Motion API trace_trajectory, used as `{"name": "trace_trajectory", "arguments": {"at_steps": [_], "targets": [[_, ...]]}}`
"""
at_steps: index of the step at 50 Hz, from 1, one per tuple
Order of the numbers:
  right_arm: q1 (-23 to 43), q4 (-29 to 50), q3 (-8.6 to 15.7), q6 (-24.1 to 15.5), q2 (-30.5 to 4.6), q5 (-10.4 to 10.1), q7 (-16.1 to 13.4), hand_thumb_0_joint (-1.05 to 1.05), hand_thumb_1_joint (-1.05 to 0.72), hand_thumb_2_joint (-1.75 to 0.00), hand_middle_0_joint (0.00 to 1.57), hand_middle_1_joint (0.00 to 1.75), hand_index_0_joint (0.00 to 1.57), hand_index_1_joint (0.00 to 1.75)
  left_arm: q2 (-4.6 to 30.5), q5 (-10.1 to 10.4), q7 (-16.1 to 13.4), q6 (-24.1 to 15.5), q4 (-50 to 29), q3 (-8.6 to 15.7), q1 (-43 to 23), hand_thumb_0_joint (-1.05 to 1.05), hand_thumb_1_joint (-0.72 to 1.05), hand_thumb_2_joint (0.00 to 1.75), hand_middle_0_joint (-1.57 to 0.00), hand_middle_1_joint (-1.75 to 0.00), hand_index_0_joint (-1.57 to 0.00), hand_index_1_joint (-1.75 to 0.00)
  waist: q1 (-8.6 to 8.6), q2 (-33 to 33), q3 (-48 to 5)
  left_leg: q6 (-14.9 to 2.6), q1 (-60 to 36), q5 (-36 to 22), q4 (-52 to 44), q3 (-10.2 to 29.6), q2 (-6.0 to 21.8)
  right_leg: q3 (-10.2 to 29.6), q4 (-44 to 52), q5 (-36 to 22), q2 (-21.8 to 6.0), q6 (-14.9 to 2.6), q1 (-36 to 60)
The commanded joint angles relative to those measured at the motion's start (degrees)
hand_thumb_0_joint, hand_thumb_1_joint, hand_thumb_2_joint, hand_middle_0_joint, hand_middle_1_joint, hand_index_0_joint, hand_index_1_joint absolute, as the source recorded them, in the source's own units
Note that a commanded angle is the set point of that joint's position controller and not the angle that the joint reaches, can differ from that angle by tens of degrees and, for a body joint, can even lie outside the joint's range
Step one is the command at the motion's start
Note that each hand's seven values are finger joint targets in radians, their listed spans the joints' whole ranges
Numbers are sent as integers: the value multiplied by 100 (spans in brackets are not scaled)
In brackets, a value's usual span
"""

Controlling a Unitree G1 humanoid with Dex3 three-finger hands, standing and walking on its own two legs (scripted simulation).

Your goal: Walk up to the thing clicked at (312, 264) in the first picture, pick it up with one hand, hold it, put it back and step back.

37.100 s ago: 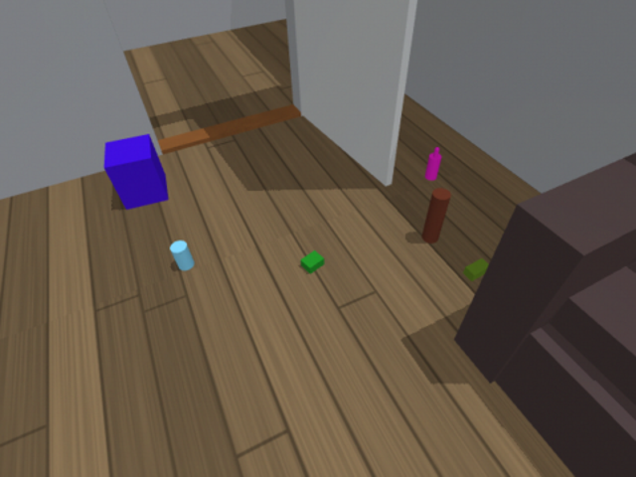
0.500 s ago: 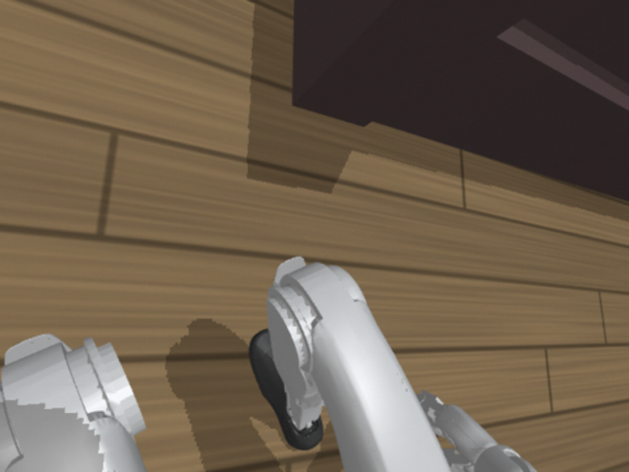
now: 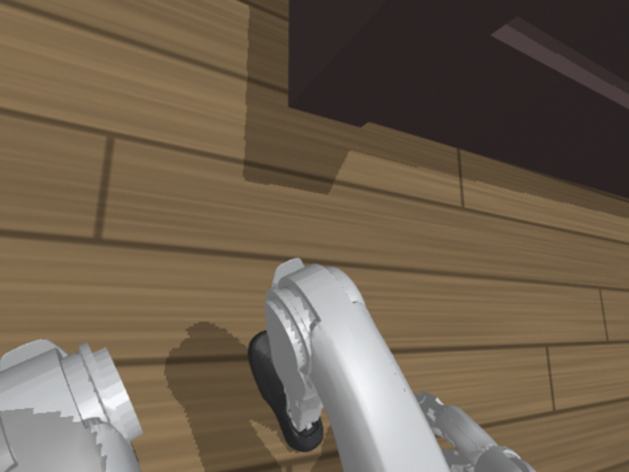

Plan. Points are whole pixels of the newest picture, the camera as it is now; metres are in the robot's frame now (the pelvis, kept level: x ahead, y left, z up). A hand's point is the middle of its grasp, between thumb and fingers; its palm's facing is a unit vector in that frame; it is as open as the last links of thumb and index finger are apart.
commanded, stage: rest palm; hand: left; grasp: from above
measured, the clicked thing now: out of the picture +0.48 +0.36 -0.29
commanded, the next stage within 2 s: approach in 1.46 s
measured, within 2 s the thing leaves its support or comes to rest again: neither
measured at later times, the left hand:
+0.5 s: hand out of the picture +0.44 +0.36 -0.23, palm faces -0.47 -0.06 -0.88, open 14.0 cm
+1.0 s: hand out of the picture +0.44 +0.35 -0.24, palm faces -0.47 -0.06 -0.88, open 13.9 cm
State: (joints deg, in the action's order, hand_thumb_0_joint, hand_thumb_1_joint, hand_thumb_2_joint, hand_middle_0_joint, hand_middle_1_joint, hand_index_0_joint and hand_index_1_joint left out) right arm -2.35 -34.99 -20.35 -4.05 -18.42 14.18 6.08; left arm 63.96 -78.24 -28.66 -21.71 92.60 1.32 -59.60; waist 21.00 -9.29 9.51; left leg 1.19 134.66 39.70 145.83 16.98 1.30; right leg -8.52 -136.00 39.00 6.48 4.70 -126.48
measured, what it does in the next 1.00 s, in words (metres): stands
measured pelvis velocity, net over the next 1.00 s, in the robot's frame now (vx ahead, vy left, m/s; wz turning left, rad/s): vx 0.00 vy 0.00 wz -0.01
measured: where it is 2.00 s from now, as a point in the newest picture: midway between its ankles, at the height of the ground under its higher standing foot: (216, 454)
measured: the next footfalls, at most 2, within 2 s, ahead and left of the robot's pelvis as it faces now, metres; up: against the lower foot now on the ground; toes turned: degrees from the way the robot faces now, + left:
none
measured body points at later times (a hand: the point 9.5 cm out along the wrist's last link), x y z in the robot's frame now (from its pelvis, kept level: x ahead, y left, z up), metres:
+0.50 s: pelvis +0.00 +0.00 +0.00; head +0.27 +0.15 +0.33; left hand +0.46 +0.36 -0.18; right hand +0.09 -0.26 -0.06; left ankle +0.07 +0.13 -0.27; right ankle +0.12 -0.13 -0.27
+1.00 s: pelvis +0.00 +0.00 +0.00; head +0.27 +0.15 +0.33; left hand +0.46 +0.35 -0.19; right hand +0.08 -0.26 -0.06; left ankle +0.07 +0.13 -0.27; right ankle +0.12 -0.13 -0.27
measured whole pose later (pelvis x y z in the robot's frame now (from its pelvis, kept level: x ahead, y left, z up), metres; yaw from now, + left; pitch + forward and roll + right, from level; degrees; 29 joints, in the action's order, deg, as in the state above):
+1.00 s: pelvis +0.00 +0.00 +0.00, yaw +0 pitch +26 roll -15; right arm -2.7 -34.9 -21.0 -4.1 -18.9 14.9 6.3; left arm 64.1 -79.0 -29.7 -22.7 92.0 1.3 -58.8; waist 20.7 -9.9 9.8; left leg 1.1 134.6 39.6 146.0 17.3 1.3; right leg -9.0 -135.8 38.7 6.3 4.4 -126.2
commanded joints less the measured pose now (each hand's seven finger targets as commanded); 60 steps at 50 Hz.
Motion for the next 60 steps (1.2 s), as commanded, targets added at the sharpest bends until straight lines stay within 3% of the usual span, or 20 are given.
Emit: {"name": "trace_trajectory", "arguments": {"at_steps": [1, 10, 11, 13, 15, 18, 21, 27, 30, 31, 32, 51, 53, 60], "targets": [[-918, 18, 556, 20, -1932, -30, -124, 0, -90, -90, 20, 30, 20, 30, 1565, 134, -154, -48, -621, 237, -1226, 0, -46, 97, -6, -100, -7, -99, 142, 3072, -3626, -158, -2974, -1254, -1368, -656, 204, -756, 1175, -1449, 93, -584, 1767], [-989, 11, 536, 60, -1940, -2, -106, 0, -90, -90, 20, 30, 20, 30, 1570, 118, -201, -150, -824, 311, -1245, 0, -48, 98, -6, -97, -6, -97, 159, 3279, -3664, -129, -3247, -1560, -1384, -603, 228, -798, 1121, -1599, 94, -585, 1760], [-960, 18, 518, 30, -1877, 13, -91, 0, -90, -90, 20, 30, 20, 30, 1503, 90, -190, -147, -885, 201, -1263, 0, -48, 98, -6, -98, -6, -97, 178, 3416, -3671, -136, -3322, -1534, -1388, -624, 248, -746, 1116, -1612, 98, -572, 1819], [-974, -15, 541, 59, -1955, 4, -106, 0, -90, -90, 20, 30, 20, 30, 1572, 126, -233, -148, -952, 318, -1337, 0, -48, 98, -6, -97, -6, -96, 173, 3245, -3630, -144, -3132, -1401, -1371, -617, 227, -800, 1155, -1512, 98, -579, 1730], [-978, -3, 551, 27, -1893, 22, -89, 0, -90, -90, 20, 30, 20, 30, 1434, 87, -211, -115, -895, 185, -1289, 0, -48, 99, -6, -97, -6, -97, 199, 3291, -3585, -153, -3189, -1273, -1392, -636, 237, -760, 1150, -1451, 94, -575, 1710], [-1021, -36, 567, 26, -1924, 14, -90, 0, -90, -90, 20, 30, 20, 30, 1556, 106, -232, -93, -1020, 276, -1413, 0, -49, 99, -6, -96, -5, -96, 183, 3381, -3729, -132, -3332, -1397, -1456, -607, 237, -787, 1126, -1531, 79, -570, 1738], [-1009, -53, 573, 20, -1903, 0, -78, 0, -90, -90, 20, 30, 20, 30, 1375, 114, -225, -63, -847, 172, -1364, 0, -48, 99, -6, -96, -5, -96, 232, 3364, -3616, -130, -3178, -1392, -1449, -607, 232, -792, 1139, -1560, 86, -567, 1715], [-950, 52, 566, 12, -1915, -28, -85, 0, -90, -90, 20, 30, 20, 30, 1493, 88, -165, -39, -658, 215, -1219, 0, -47, 98, -6, -98, -6, -98, 189, 3151, -3556, -161, -3059, -1231, -1419, -624, 232, -739, 1164, -1439, 91, -572, 1774], [-998, 16, 538, 16, -1927, 1, -74, 0, -90, -90, 20, 30, 20, 30, 1450, 133, -151, -96, -750, 196, -1310, 0, -45, 96, -6, -98, -7, -97, 222, 3319, -3544, -121, -3229, -1425, -1465, -592, 224, -810, 1121, -1516, 83, -591, 1696], [-943, 26, 535, 5, -1892, -17, -78, 0, -89, -90, 20, 30, 20, 30, 1397, 123, -129, -90, -727, 107, -1267, 0, -46, 97, -6, -97, -6, -96, 195, 3262, -3576, -149, -3198, -1353, -1435, -594, 242, -774, 1134, -1493, 96, -566, 1730], [-895, 95, 547, 24, -1969, -22, -91, 0, -89, -90, 20, 30, 20, 30, 1498, 140, -157, -112, -672, 223, -1244, 0, -45, 97, -6, -97, -6, -97, 214, 3063, -3540, -151, -3002, -1285, -1403, -588, 224, -814, 1162, -1438, 97, -580, 1710], [-945, -44, 529, -24, -1942, 32, -90, 0, -89, -90, 20, 30, 20, 30, 1425, 95, -407, -42, -728, 179, -1388, 0, -44, 95, -6, -96, -6, -95, 217, 3244, -3568, -128, -3004, -1249, -1421, -612, 223, -798, 1123, -1489, 93, -584, 1698], [-960, -20, 540, -67, -1929, 18, -74, 0, -89, -90, 20, 30, 20, 30, 1437, 34, -375, 22, -763, 137, -1379, 0, -45, 96, -6, -97, -6, -96, 217, 3372, -3610, -118, -3173, -1292, -1456, -620, 233, -772, 1075, -1494, 90, -591, 1643], [-988, 15, 581, -92, -1966, -18, -77, 0, -89, -90, 20, 30, 20, 30, 1420, 144, -183, 92, -673, 155, -1359, 0, -45, 96, -6, -97, -6, -96, 223, 3181, -3520, -131, -2971, -1163, -1410, -639, 213, -781, 1154, -1397, 74, -588, 1672]]}}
